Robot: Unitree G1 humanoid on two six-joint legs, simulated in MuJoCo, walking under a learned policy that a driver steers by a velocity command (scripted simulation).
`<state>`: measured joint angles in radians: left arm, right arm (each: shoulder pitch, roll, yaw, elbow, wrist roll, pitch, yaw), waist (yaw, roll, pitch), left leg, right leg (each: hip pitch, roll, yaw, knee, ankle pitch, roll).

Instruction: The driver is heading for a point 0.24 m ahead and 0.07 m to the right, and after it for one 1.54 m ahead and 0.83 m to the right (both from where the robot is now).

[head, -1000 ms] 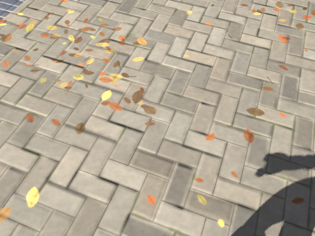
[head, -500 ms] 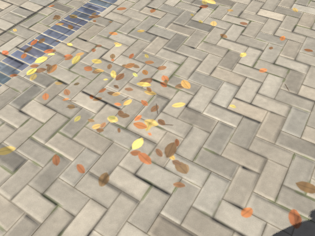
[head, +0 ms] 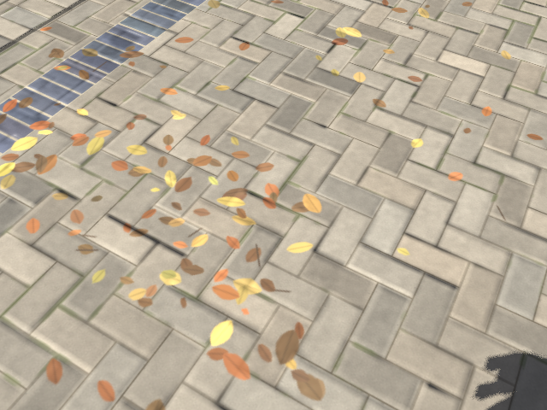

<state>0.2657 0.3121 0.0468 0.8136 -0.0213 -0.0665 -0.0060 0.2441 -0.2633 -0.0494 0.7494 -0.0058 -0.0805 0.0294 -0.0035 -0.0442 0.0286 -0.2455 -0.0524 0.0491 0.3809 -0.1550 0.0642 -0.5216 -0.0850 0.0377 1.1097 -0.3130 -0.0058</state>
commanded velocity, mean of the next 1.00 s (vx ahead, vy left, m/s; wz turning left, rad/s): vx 0.12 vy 0.00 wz -0.49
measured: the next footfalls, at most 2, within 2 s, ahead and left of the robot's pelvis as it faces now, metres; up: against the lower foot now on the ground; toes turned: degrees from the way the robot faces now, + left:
right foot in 0.30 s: +0.30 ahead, -0.14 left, +0.00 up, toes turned -9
left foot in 0.74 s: +0.33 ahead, +0.08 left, +0.00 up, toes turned -29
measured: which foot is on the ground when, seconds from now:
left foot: down 0.00-0.30, up 0.32-0.72, down 0.74-1.00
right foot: up 0.00-0.28, down 0.30-0.74, up 0.76-1.00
